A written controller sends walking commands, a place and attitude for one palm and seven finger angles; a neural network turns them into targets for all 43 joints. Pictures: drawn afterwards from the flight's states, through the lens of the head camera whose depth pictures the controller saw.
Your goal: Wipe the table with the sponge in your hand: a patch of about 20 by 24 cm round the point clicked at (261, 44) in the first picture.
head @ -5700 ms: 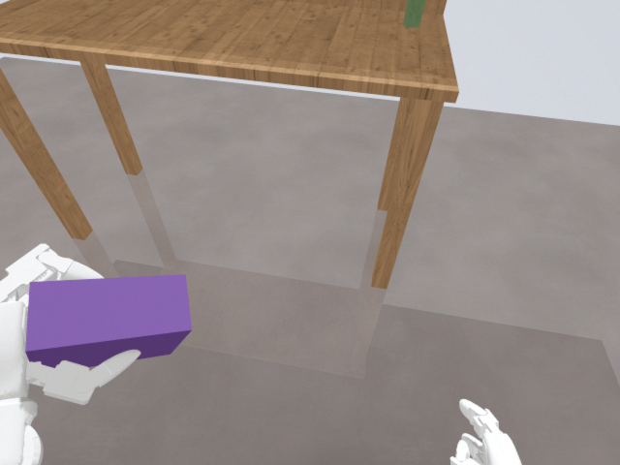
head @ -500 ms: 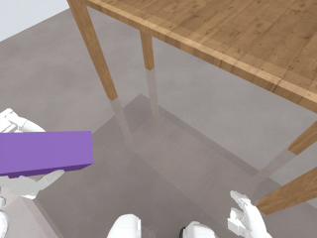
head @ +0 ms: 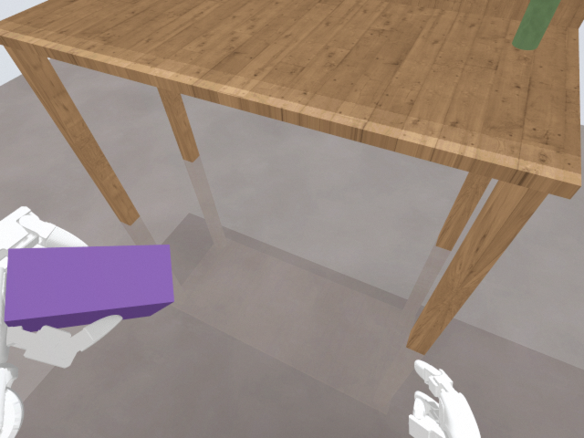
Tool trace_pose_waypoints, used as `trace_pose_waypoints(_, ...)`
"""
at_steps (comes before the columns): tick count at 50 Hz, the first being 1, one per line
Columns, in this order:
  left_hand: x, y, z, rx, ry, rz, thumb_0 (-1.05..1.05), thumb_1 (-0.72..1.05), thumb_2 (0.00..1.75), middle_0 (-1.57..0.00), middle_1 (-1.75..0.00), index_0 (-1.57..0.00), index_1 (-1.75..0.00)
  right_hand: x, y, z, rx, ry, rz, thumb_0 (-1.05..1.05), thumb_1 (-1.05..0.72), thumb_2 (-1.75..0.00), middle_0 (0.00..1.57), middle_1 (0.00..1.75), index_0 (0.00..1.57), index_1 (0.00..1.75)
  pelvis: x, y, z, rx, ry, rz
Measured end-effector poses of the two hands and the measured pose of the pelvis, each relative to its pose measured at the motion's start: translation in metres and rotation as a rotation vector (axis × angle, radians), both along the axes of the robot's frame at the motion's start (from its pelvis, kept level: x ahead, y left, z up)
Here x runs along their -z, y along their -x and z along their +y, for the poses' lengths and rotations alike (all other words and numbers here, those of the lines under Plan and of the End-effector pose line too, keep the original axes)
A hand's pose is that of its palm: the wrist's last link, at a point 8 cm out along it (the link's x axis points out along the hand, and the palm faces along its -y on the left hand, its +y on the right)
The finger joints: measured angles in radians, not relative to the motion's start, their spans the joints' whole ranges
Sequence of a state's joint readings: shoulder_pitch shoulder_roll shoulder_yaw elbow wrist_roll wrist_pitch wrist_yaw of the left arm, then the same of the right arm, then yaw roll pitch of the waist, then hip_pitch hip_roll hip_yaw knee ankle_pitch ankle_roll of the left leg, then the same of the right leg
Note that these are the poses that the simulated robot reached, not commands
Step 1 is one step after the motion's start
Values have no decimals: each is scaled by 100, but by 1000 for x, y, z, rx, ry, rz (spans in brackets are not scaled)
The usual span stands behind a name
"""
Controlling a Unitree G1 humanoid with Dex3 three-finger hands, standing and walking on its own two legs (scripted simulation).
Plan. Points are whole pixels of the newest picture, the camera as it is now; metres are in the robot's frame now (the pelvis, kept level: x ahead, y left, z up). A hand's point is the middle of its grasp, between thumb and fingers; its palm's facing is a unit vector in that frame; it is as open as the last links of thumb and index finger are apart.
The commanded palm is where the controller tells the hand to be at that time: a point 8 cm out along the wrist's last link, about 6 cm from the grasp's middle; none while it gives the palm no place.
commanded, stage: turn to face it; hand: left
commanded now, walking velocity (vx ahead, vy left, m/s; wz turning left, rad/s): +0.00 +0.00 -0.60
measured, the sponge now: (116, 286) +0.22 +0.21 +0.16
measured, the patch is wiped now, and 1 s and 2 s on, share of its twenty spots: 0.00 0.00 0.00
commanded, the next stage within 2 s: take the last steps up to it in 1.18 s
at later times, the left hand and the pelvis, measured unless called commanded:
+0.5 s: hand (174, 306) +0.20 +0.13 +0.18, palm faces +0.15 -0.89 -0.43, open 9.9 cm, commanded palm +0.16 +0.19 +0.19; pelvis -0.07 -0.04 +0.00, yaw -16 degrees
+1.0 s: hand (321, 348) +0.17 +0.00 +0.18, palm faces -0.19 -0.82 -0.54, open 9.9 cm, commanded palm +0.15 +0.07 +0.19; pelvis -0.14 -0.07 +0.01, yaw -34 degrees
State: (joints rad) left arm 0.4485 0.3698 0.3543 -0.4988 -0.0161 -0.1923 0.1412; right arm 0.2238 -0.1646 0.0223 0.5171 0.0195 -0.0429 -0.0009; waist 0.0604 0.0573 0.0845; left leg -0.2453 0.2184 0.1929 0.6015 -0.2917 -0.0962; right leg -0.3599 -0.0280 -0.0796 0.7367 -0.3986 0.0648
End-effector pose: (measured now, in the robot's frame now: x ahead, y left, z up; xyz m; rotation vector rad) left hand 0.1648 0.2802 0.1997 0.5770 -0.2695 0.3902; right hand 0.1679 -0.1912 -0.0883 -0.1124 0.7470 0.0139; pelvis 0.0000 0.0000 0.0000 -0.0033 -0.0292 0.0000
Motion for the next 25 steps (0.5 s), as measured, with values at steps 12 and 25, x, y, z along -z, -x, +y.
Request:
trace_pose_waypoints(12, -3, -18, -85, 226, -48, 99, -1, -48, 99, -75, -134, -77, -134, 13, 85, -104, 238, 69, 155, 1, -90, -90, 20, 30, 20, 30, -5, 36, -40, 139, -40, 19)
trace_pose_waypoints(25, 5, -8, -99, 338, 51, -1, -1, -48, 99, -75, -134, -77, -134, -23, 142, -139, 354, 190, 86, 1, -91, -90, 20, 30, 19, 30, -4, 71, -38, 275, -51, 39)
